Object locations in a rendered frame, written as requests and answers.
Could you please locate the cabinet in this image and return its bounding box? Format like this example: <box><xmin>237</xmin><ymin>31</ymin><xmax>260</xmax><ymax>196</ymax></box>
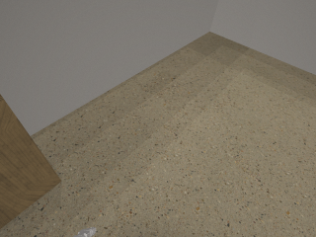
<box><xmin>0</xmin><ymin>94</ymin><xmax>61</xmax><ymax>229</ymax></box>

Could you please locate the robot left hand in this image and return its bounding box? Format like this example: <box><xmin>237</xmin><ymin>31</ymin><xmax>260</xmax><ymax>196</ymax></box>
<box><xmin>73</xmin><ymin>227</ymin><xmax>97</xmax><ymax>237</ymax></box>

